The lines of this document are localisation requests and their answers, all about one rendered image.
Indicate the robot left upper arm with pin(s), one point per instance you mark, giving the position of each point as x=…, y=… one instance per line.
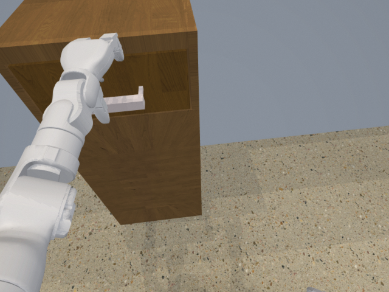
x=35, y=211

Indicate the drawer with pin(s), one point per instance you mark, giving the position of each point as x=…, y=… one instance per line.
x=163, y=75

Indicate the left robot forearm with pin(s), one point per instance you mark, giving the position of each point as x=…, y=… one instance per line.
x=54, y=152

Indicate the handle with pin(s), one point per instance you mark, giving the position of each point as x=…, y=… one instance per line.
x=126, y=103

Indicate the cabinet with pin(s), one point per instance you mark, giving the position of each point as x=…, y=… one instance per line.
x=143, y=167

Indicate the robot left hand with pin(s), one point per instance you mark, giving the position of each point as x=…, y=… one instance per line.
x=95, y=56

